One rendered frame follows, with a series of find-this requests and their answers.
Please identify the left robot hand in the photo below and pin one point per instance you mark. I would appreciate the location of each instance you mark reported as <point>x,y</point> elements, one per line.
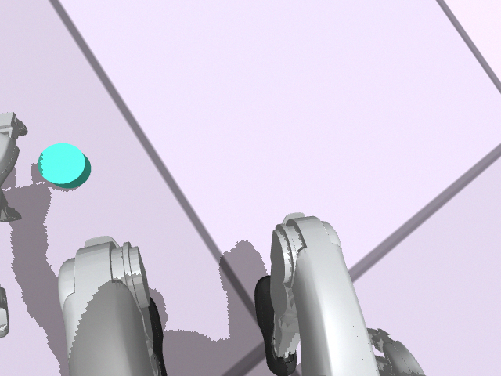
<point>10,129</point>

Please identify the right robot hand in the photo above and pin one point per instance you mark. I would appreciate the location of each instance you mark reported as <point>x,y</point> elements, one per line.
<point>398,359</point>

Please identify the left robot foot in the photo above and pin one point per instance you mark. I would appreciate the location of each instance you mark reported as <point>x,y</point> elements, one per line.
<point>157,338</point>

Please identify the right robot foot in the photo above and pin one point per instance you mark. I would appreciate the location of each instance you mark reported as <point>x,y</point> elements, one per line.
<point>265,315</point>

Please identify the tin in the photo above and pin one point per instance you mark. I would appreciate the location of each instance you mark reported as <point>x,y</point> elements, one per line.
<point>64,165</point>

